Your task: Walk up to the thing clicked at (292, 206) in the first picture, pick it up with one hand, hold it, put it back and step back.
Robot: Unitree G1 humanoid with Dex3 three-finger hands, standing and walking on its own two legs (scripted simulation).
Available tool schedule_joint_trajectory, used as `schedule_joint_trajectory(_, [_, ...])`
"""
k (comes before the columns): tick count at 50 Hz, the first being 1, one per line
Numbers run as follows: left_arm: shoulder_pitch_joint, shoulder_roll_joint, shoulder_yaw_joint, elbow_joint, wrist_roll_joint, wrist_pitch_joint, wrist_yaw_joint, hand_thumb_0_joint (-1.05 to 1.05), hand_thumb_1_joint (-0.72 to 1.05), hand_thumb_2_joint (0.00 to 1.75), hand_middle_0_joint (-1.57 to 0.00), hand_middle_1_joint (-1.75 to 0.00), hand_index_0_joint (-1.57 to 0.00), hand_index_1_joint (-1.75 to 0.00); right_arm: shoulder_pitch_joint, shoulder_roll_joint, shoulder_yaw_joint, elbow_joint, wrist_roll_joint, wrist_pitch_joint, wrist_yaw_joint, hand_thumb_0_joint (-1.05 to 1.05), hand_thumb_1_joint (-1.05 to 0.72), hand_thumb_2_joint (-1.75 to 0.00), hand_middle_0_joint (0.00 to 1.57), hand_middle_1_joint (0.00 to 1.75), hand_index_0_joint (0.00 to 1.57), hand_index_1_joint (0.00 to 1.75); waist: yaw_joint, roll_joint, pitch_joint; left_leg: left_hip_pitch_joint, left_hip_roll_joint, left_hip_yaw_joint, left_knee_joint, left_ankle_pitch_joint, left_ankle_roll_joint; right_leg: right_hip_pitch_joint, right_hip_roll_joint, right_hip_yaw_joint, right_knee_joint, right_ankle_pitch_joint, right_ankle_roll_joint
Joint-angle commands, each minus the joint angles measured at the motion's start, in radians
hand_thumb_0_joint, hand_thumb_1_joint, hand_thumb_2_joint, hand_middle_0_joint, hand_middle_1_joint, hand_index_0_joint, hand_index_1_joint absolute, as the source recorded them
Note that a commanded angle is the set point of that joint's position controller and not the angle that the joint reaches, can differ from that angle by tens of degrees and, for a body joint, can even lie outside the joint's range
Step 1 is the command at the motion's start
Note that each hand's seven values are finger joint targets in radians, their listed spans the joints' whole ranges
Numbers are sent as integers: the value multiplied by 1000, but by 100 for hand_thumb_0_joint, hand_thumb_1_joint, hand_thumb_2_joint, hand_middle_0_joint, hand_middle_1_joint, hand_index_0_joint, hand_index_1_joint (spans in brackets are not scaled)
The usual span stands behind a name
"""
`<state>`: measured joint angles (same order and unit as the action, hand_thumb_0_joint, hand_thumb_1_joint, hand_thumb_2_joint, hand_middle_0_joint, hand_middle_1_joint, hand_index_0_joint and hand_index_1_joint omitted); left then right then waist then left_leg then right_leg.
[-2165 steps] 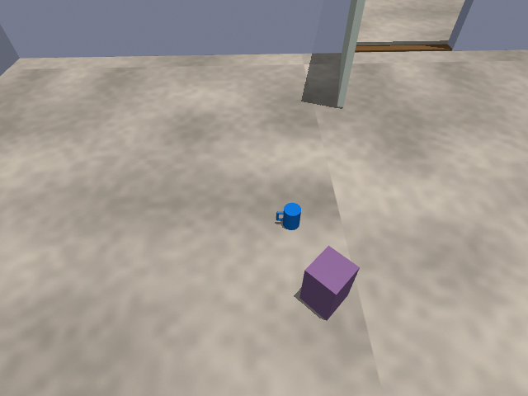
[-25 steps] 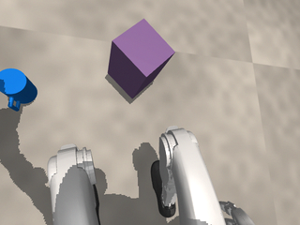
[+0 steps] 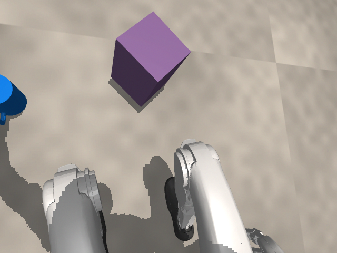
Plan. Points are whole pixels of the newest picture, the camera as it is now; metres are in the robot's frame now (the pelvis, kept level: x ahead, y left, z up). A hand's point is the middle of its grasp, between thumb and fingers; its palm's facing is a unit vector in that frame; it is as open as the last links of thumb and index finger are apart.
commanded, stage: rise first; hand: left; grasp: from above
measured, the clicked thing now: (1, 102) +0.50 +0.35 -0.29
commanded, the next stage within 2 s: none
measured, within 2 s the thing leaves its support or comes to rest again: neither
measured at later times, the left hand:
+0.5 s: hand out of the picture +0.47 +0.37 -0.16, palm faces -0.43 -0.09 -0.90, open 14.2 cm
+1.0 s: hand out of the picture +0.47 +0.38 -0.16, palm faces -0.44 -0.08 -0.90, open 14.1 cm
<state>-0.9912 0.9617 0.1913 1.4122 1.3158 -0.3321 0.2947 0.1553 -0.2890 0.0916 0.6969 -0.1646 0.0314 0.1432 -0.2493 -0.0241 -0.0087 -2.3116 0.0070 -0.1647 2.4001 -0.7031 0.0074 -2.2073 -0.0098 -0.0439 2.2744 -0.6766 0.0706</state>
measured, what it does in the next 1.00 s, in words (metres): stands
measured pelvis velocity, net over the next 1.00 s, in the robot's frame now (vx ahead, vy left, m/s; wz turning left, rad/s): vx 0.00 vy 0.00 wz -0.02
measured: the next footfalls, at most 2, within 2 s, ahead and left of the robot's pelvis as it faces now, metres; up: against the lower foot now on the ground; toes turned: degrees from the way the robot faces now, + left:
none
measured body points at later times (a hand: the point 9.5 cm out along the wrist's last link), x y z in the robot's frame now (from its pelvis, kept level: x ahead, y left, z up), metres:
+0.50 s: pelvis +0.00 +0.00 -0.01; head +0.25 +0.10 +0.35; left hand +0.49 +0.37 -0.11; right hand +0.05 -0.28 -0.10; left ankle +0.07 +0.12 -0.31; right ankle +0.11 -0.15 -0.31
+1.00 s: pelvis +0.00 +0.00 -0.01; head +0.25 +0.11 +0.35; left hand +0.49 +0.38 -0.11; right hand +0.05 -0.27 -0.09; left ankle +0.07 +0.12 -0.31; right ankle +0.11 -0.15 -0.30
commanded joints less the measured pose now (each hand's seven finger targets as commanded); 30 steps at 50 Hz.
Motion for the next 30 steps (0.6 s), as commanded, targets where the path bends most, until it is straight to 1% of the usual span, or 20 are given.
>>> schedule_joint_trajectory(1, [-287, 296, 30, -132, -15, 3, 36, 0, -60, 104, -6, -103, -5, -104, 221, -270, -77, 0, -3, 3, -8, 0, -92, -91, 20, 30, 20, 30, -5, 389, -662, 606, -6, 73, -280, 218, 10, 239, 24, -121, -188, 212, -92])
schedule_joint_trajectory(2, [-291, 303, 37, -137, -23, 3, 38, 0, -59, 103, -6, -103, -5, -104, 215, -273, -82, -2, 0, 3, -9, 0, -92, -91, 20, 30, 20, 30, -5, 381, -663, 614, -4, 71, -273, 227, 12, 231, 22, -120, -186, 219, -92])
schedule_joint_trajectory(5, [-307, 313, 33, -143, -16, 0, 35, 0, -59, 103, -7, -103, -6, -104, 219, -274, -77, -2, -1, 3, -7, 0, -92, -91, 20, 30, 20, 30, -11, 400, -679, 626, -4, 74, -263, 258, 13, 241, 24, -119, -183, 238, -90])
schedule_joint_trajectory(6, [-310, 319, 36, -138, -20, 0, 37, 0, -58, 102, -7, -104, -6, -104, 217, -273, -77, -1, 1, 2, -8, 0, -92, -91, 20, 30, 20, 30, -6, 391, -679, 614, -4, 76, -260, 250, 13, 246, 26, -117, -184, 237, -92])
schedule_joint_trajectory(10, [-310, 310, 19, -107, -11, 1, 35, 0, -58, 103, -7, -103, -6, -104, 215, -272, -67, -3, 1, 2, -6, 0, -92, -91, 20, 30, 20, 30, -21, 387, -659, 587, -7, 82, -248, 239, 15, 245, 29, -119, -182, 232, -92])
schedule_joint_trajectory(11, [-337, 326, 31, -128, -17, -3, 38, 0, -57, 102, -7, -104, -6, -104, 215, -276, -72, -5, 2, 1, -7, 0, -91, -91, 20, 30, 20, 30, -20, 385, -660, 577, -7, 79, -253, 222, 15, 246, 29, -120, -182, 224, -93])
schedule_joint_trajectory(12, [-308, 330, 35, -102, -13, 3, 38, 0, -59, 103, -7, -103, -6, -104, 215, -274, -67, -3, 2, 1, -7, 0, -92, -91, 20, 30, 20, 30, -12, 384, -647, 588, -6, 77, -253, 226, 15, 237, 27, -121, -181, 221, -91])
schedule_joint_trajectory(13, [-323, 326, 27, -118, -14, 0, 37, 0, -59, 103, -7, -103, -6, -104, 208, -274, -66, -5, 0, 2, -7, 0, -91, -91, 20, 30, 20, 30, -14, 392, -664, 587, -6, 81, -247, 223, 16, 243, 29, -121, -183, 219, -91])
schedule_joint_trajectory(14, [-344, 328, 23, -124, -7, -6, 38, 0, -58, 103, -7, -103, -6, -104, 212, -280, -62, -4, -4, 4, -6, 0, -91, -91, 20, 30, 20, 30, -27, 405, -673, 587, -6, 76, -249, 233, 14, 246, 29, -126, -172, 229, -88])
schedule_joint_trajectory(15, [-327, 339, 34, -109, -8, -5, 40, 0, -57, 102, -7, -103, -6, -104, 208, -281, -65, -5, 0, 4, -7, 0, -91, -91, 20, 30, 20, 30, -16, 397, -672, 583, -8, 74, -252, 231, 14, 243, 28, -126, -168, 227, -90])
schedule_joint_trajectory(16, [-318, 337, 30, -99, -6, -5, 41, 0, -58, 103, -7, -104, -6, -104, 206, -279, -60, -10, 0, 5, -7, 0, -91, -91, 20, 30, 20, 30, -16, 395, -668, 581, -8, 73, -253, 226, 13, 245, 30, -128, -168, 222, -91])
schedule_joint_trajectory(17, [-316, 325, 22, -82, -8, -3, 40, 0, -59, 103, -7, -103, -6, -105, 207, -277, -62, -6, 3, 4, -6, 0, -92, -91, 20, 30, 20, 30, -20, 386, -651, 572, -9, 74, -250, 217, 14, 233, 30, -126, -170, 217, -92])
schedule_joint_trajectory(18, [-329, 329, 20, -96, -1, -2, 39, 0, -58, 103, -7, -104, -6, -105, 212, -276, -57, -8, -2, 4, -6, 0, -92, -91, 20, 30, 20, 30, -27, 389, -657, 579, -7, 77, -242, 235, 16, 243, 31, -126, -173, 229, -90])
schedule_joint_trajectory(19, [-346, 339, 27, -104, -7, -2, 41, 0, -58, 103, -7, -104, -6, -104, 213, -281, -58, -2, 0, 4, -7, 0, -91, -91, 20, 30, 20, 30, -30, 385, -662, 580, -7, 75, -238, 235, 16, 239, 31, -127, -168, 231, -90])
schedule_joint_trajectory(20, [-336, 340, 19, -92, -4, -1, 40, 0, -59, 103, -7, -104, -6, -105, 209, -277, -52, -9, 0, 3, -7, 0, -92, -91, 20, 30, 20, 30, -29, 390, -653, 557, -9, 85, -232, 228, 18, 257, 34, -123, -175, 231, -91])
schedule_joint_trajectory(22, [-330, 358, 33, -91, -5, 2, 42, 0, -58, 103, -8, -103, -6, -104, 209, -281, -54, -9, 3, 4, -9, 0, -91, -91, 20, 30, 20, 30, -16, 392, -660, 569, -9, 83, -238, 225, 16, 251, 31, -122, -174, 225, -91])
schedule_joint_trajectory(23, [-346, 358, 31, -96, -9, 0, 40, 0, -57, 102, -7, -103, -7, -104, 206, -285, -52, -9, 1, 4, -7, 0, -91, -91, 20, 30, 20, 30, -26, 406, -652, 577, -6, 71, -242, 232, 12, 230, 28, -128, -158, 226, -90])
schedule_joint_trajectory(24, [-353, 341, 15, -89, -6, -2, 38, 0, -58, 103, -7, -104, -6, -104, 208, -283, -51, -10, 0, 4, -7, 0, -91, -91, 20, 30, 20, 30, -37, 409, -651, 566, -6, 68, -243, 214, 12, 226, 31, -131, -159, 219, -92])
schedule_joint_trajectory(28, [-336, 368, 33, -88, -6, -1, 35, 0, -57, 102, -8, -103, -7, -104, 205, -285, -49, -12, 4, 4, -9, 0, -91, -90, 20, 30, 20, 30, -23, 401, -648, 559, -8, 72, -237, 218, 13, 232, 30, -127, -157, 223, -92])
schedule_joint_trajectory(30, [-337, 356, 23, -107, -6, -2, 29, 0, -57, 103, -8, -103, -7, -104, 209, -282, -47, -14, 2, 5, -8, 0, -91, -91, 20, 30, 20, 30, -25, 409, -662, 572, -6, 77, -234, 227, 13, 243, 33, -129, -163, 225, -92])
